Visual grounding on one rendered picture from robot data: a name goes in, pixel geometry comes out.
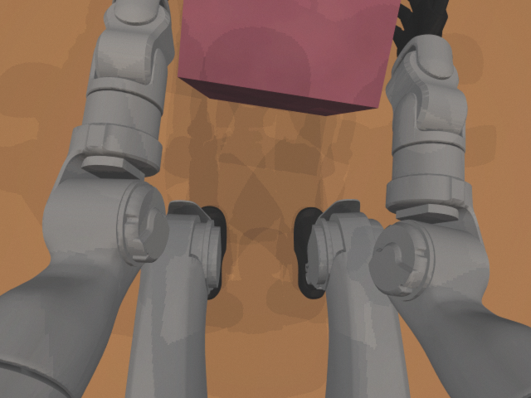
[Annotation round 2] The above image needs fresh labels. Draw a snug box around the right robot forearm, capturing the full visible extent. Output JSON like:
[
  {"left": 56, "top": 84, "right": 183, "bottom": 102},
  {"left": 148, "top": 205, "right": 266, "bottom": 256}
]
[{"left": 386, "top": 34, "right": 485, "bottom": 248}]

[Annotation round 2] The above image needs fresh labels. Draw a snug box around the left robot upper arm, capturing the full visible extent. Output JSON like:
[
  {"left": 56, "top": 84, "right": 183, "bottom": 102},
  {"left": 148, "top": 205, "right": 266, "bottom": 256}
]
[{"left": 0, "top": 177, "right": 169, "bottom": 398}]

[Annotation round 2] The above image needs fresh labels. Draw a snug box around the carton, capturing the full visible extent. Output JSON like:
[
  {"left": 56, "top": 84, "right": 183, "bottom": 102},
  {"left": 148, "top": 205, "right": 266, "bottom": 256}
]
[{"left": 178, "top": 0, "right": 401, "bottom": 116}]

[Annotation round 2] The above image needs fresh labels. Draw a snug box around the right robot hand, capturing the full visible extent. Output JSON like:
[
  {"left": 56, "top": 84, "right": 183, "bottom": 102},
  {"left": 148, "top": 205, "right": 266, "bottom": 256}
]
[{"left": 393, "top": 0, "right": 449, "bottom": 56}]

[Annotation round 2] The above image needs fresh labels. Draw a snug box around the robot right shin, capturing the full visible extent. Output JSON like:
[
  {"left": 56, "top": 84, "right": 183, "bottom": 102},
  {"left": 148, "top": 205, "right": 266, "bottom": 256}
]
[{"left": 305, "top": 199, "right": 384, "bottom": 289}]

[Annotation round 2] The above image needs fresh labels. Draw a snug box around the left robot forearm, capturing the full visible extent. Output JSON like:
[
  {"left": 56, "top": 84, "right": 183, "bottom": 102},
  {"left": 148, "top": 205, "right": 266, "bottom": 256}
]
[{"left": 42, "top": 0, "right": 175, "bottom": 243}]

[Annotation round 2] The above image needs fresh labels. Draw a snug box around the right robot upper arm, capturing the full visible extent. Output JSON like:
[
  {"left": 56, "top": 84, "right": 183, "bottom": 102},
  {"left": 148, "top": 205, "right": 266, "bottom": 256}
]
[{"left": 368, "top": 220, "right": 531, "bottom": 398}]

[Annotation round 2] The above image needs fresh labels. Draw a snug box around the robot right thigh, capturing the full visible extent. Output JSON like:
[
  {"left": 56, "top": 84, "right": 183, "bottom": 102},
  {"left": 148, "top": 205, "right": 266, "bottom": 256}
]
[{"left": 309, "top": 212, "right": 411, "bottom": 398}]

